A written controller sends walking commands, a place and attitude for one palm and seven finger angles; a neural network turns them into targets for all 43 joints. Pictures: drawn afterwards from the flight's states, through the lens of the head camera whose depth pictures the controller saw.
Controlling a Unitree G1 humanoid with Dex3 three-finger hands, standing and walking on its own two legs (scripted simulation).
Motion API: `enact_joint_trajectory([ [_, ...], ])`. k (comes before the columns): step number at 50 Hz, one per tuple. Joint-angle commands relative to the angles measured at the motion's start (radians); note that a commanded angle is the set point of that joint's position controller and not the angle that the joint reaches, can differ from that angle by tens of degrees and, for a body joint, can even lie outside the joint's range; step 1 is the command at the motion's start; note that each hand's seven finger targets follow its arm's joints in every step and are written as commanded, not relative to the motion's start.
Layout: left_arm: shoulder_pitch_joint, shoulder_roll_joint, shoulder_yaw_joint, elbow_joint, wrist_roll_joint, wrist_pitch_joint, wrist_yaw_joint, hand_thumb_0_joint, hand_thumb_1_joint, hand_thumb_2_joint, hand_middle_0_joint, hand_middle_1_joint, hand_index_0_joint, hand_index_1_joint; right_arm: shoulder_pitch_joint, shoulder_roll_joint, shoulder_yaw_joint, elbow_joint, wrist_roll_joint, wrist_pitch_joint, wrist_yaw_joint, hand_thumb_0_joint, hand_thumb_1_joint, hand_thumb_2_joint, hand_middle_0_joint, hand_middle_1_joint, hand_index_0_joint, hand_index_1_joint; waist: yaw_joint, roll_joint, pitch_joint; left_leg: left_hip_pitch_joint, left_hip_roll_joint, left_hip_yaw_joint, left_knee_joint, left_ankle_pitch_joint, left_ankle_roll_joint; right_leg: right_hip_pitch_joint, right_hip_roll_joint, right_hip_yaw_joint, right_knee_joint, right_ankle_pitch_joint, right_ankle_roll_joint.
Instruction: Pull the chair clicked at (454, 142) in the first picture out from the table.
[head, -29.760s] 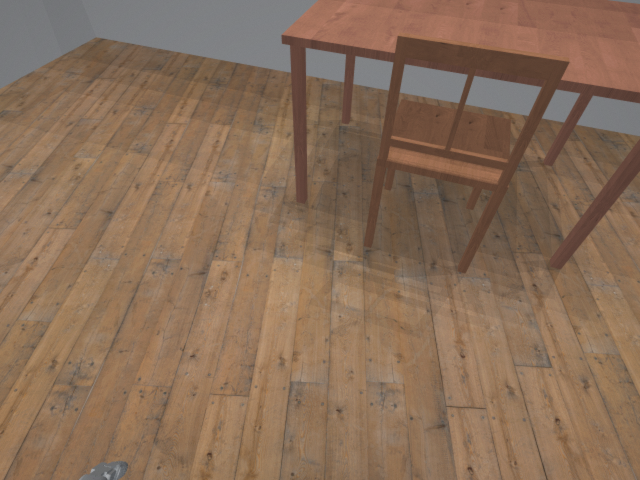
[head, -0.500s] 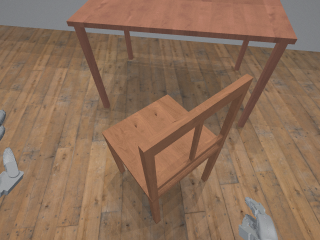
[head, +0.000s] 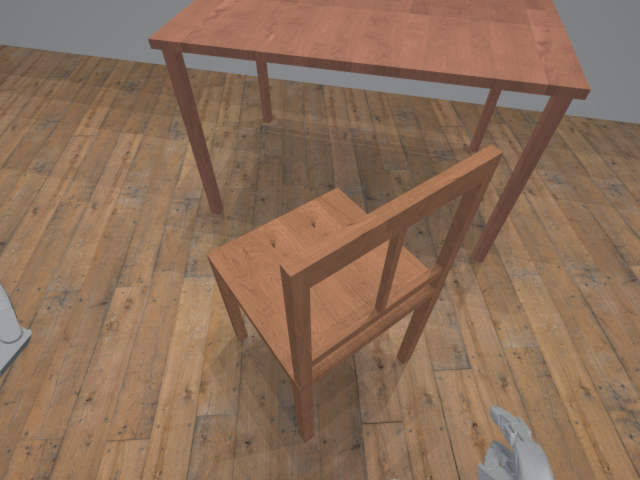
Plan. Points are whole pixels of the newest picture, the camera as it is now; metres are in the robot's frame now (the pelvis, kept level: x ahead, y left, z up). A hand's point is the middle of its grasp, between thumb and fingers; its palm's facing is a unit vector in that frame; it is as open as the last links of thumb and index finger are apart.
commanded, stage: step back with the hand held close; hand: left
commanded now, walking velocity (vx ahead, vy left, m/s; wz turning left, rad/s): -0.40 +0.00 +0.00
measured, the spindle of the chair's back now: (388, 272) +0.47 -0.09 -0.09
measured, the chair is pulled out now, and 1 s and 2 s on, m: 0.55 0.55 0.55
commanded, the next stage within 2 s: stop stepping back and stand still in 1.42 s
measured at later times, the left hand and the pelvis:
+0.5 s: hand (31, 338) +0.20 +0.26 +0.17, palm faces +0.48 -0.74 -0.47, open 7.4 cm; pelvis -0.01 +0.00 +0.00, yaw +1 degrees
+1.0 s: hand out of the picture +0.16 +0.28 +0.17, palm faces +0.45 -0.72 -0.52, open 7.4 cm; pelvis -0.03 +0.00 +0.00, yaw +2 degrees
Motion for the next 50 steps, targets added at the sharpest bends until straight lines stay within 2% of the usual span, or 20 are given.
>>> enact_joint_trajectory([
  [1,-0.044,0.175,0.119,-0.207,-0.001,-0.066,0.014,0.000,0.900,0.900,-0.200,-0.300,-0.200,-0.300,-0.096,-0.114,-0.051,-0.147,-0.009,-0.055,0.005,0.000,-0.900,-0.900,0.200,0.300,0.200,0.300,-0.006,-0.023,-0.105,-0.230,0.046,-0.047,-0.143,-0.101,0.039,0.233,-0.072,0.145,-0.085,-0.041,-0.030],
  [4,-0.034,0.189,0.129,-0.211,0.000,-0.071,0.018,0.000,0.900,0.900,-0.200,-0.300,-0.200,-0.300,-0.105,-0.110,-0.052,-0.132,-0.013,-0.044,0.006,0.000,-0.900,-0.900,0.200,0.300,0.200,0.300,-0.009,-0.053,-0.128,-0.171,0.032,-0.039,-0.119,-0.096,0.037,0.189,-0.094,0.162,-0.142,-0.089,-0.038],
  [6,-0.025,0.198,0.141,-0.233,0.002,-0.078,0.018,0.000,0.900,0.900,-0.200,-0.300,-0.200,-0.300,-0.112,-0.113,-0.051,-0.132,-0.015,-0.040,0.008,0.000,-0.900,-0.900,0.200,0.300,0.200,0.300,-0.008,-0.014,-0.146,-0.175,0.045,-0.053,-0.152,-0.086,0.041,0.195,-0.080,0.135,-0.127,-0.109,-0.030],
  [12,0.009,0.197,0.176,-0.251,0.002,-0.091,0.016,0.000,0.900,0.900,-0.200,-0.300,-0.200,-0.300,-0.136,-0.108,-0.061,-0.137,-0.008,-0.053,-0.001,0.000,-0.900,-0.900,0.200,0.300,0.200,0.300,-0.003,0.129,-0.179,-0.341,0.145,-0.110,-0.218,0.032,0.070,0.381,-0.012,0.041,0.128,0.164,-0.003],
  [17,-0.022,0.195,0.166,-0.244,-0.003,-0.096,0.009,0.000,0.900,0.900,-0.200,-0.300,-0.200,-0.300,-0.116,-0.099,-0.066,-0.121,-0.012,-0.067,-0.002,0.000,-0.900,-0.900,0.200,0.300,0.200,0.300,-0.012,0.045,-0.157,-0.333,0.097,-0.065,-0.124,-0.049,0.047,0.313,-0.056,0.101,0.087,0.202,-0.025],
  [21,-0.037,0.199,0.147,-0.225,0.002,-0.104,0.012,0.000,0.900,0.900,-0.200,-0.300,-0.200,-0.300,-0.093,-0.096,-0.059,-0.106,-0.025,-0.054,0.010,0.000,-0.900,-0.900,0.200,0.300,0.200,0.300,-0.021,-0.114,-0.156,-0.179,-0.010,-0.023,0.004,-0.181,0.023,0.107,-0.148,0.224,-0.205,-0.164,-0.070],
  [24,-0.013,0.205,0.152,-0.236,0.002,-0.111,0.017,0.000,0.900,0.900,-0.200,-0.300,-0.200,-0.300,-0.103,-0.097,-0.050,-0.101,-0.030,-0.036,0.009,0.000,-0.900,-0.900,0.200,0.300,0.200,0.300,-0.026,-0.069,-0.171,-0.130,0.014,-0.053,-0.095,-0.130,0.033,0.099,-0.115,0.153,-0.216,-0.251,-0.051],
  [26,0.002,0.206,0.168,-0.242,0.003,-0.118,0.017,0.000,0.900,0.900,-0.200,-0.300,-0.200,-0.300,-0.117,-0.105,-0.053,-0.109,-0.028,-0.032,0.005,0.000,-0.900,-0.900,0.200,0.300,0.200,0.300,-0.021,0.056,-0.156,-0.215,0.075,-0.097,-0.220,-0.144,0.053,0.170,-0.038,0.084,-0.117,-0.225,-0.012],
  [28,0.008,0.179,0.167,-0.235,0.008,-0.118,0.016,0.000,0.900,0.900,-0.200,-0.300,-0.200,-0.300,-0.136,-0.109,-0.053,-0.126,-0.021,-0.043,-0.002,0.000,-0.900,-0.900,0.200,0.300,0.200,0.300,-0.013,0.185,-0.140,-0.405,0.164,-0.154,-0.304,-0.121,0.086,0.345,0.029,0.020,0.102,-0.066,0.004],
  [30,0.005,0.179,0.163,-0.253,0.003,-0.119,0.006,0.000,0.900,0.900,-0.200,-0.300,-0.200,-0.300,-0.130,-0.105,-0.062,-0.127,-0.019,-0.064,-0.003,0.000,-0.900,-0.900,0.200,0.300,0.200,0.300,-0.009,0.144,-0.179,-0.352,0.174,-0.140,-0.217,0.120,0.080,0.357,0.025,0.023,0.153,0.166,0.002],
  [32,0.002,0.187,0.173,-0.242,0.001,-0.126,-0.002,0.000,0.900,0.900,-0.200,-0.300,-0.200,-0.300,-0.138,-0.104,-0.066,-0.122,-0.017,-0.082,-0.002,0.000,-0.900,-0.900,0.200,0.300,0.200,0.300,-0.008,0.155,-0.144,-0.389,0.175,-0.138,-0.204,0.094,0.080,0.360,0.016,0.044,0.172,0.151,-0.006],
  [34,-0.016,0.175,0.150,-0.280,-0.004,-0.136,-0.008,0.000,0.900,0.900,-0.200,-0.300,-0.200,-0.300,-0.116,-0.105,-0.064,-0.109,-0.024,-0.095,0.004,0.000,-0.900,-0.900,0.200,0.300,0.200,0.300,-0.018,0.133,-0.173,-0.312,0.146,-0.104,-0.139,0.161,0.058,0.323,-0.009,0.066,0.145,0.268,-0.019],
  [36,-0.023,0.180,0.144,-0.297,-0.007,-0.143,-0.010,0.000,0.900,0.900,-0.200,-0.300,-0.200,-0.300,-0.106,-0.104,-0.066,-0.105,-0.024,-0.102,0.009,0.000,-0.900,-0.900,0.200,0.300,0.200,0.300,-0.020,0.074,-0.209,-0.268,0.094,-0.076,-0.072,0.101,0.038,0.296,-0.051,0.115,0.093,0.316,-0.043],
  [38,-0.004,0.191,0.151,-0.279,-0.008,-0.147,-0.005,0.000,0.900,0.900,-0.200,-0.300,-0.200,-0.300,-0.095,-0.086,-0.067,-0.092,-0.027,-0.094,0.011,0.000,-0.900,-0.900,0.200,0.300,0.200,0.300,-0.024,-0.023,-0.221,-0.207,0.026,-0.051,0.001,-0.029,0.015,0.223,-0.123,0.204,-0.056,0.231,-0.076],
  [41,0.019,0.226,0.180,-0.238,-0.007,-0.141,0.008,0.000,0.900,0.900,-0.200,-0.300,-0.200,-0.300,-0.105,-0.073,-0.067,-0.079,-0.032,-0.065,0.017,0.000,-0.900,-0.900,0.200,0.300,0.200,0.300,-0.023,-0.152,-0.217,-0.110,-0.024,-0.035,0.102,-0.133,0.006,0.094,-0.207,0.268,-0.253,-0.134,-0.116],
  [43,0.048,0.218,0.187,-0.219,-0.005,-0.142,0.012,0.000,0.900,0.900,-0.200,-0.300,-0.200,-0.300,-0.113,-0.071,-0.056,-0.078,-0.034,-0.046,0.017,0.000,-0.900,-0.900,0.200,0.300,0.200,0.300,-0.027,-0.103,-0.216,-0.078,-0.001,-0.058,-0.012,-0.078,0.017,0.088,-0.164,0.197,-0.227,-0.178,-0.097],
  [44,0.058,0.216,0.189,-0.224,-0.007,-0.146,0.010,0.000,0.900,0.900,-0.200,-0.300,-0.200,-0.300,-0.119,-0.083,-0.057,-0.083,-0.032,-0.040,0.014,0.000,-0.900,-0.900,0.200,0.300,0.200,0.300,-0.029,-0.048,-0.196,-0.092,0.030,-0.089,-0.125,-0.061,0.030,0.088,-0.099,0.141,-0.186,-0.195,-0.062],
  [45,0.056,0.209,0.192,-0.223,-0.009,-0.150,0.009,0.000,0.900,0.900,-0.200,-0.300,-0.200,-0.300,-0.131,-0.091,-0.057,-0.092,-0.029,-0.037,0.010,0.000,-0.900,-0.900,0.200,0.300,0.200,0.300,-0.026,0.058,-0.167,-0.152,0.084,-0.129,-0.219,-0.087,0.048,0.105,-0.028,0.084,-0.112,-0.229,-0.023],
  [47,0.019,0.188,0.188,-0.245,0.004,-0.156,0.001,0.000,0.900,0.900,-0.200,-0.300,-0.200,-0.300,-0.161,-0.121,-0.060,-0.124,-0.020,-0.060,-0.001,0.000,-0.900,-0.900,0.200,0.300,0.200,0.300,-0.023,0.283,-0.116,-0.492,0.239,-0.244,-0.389,-0.268,0.115,0.347,0.082,0.006,0.199,-0.169,0.010],
  [50,0.022,0.166,0.149,-0.225,-0.012,-0.143,-0.020,0.000,0.900,0.900,-0.200,-0.300,-0.200,-0.300,-0.130,-0.109,-0.068,-0.113,-0.018,-0.097,0.004,0.000,-0.900,-0.900,0.200,0.300,0.200,0.300,-0.008,0.121,-0.136,-0.307,0.213,-0.174,-0.189,0.167,0.092,0.242,0.044,0.053,0.172,-0.031,-0.009],
])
